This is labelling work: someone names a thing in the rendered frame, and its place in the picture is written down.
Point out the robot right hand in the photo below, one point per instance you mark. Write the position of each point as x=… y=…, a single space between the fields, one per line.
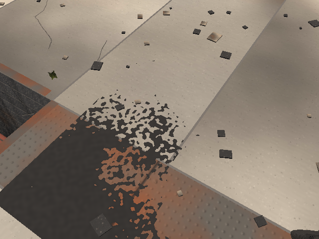
x=304 y=234

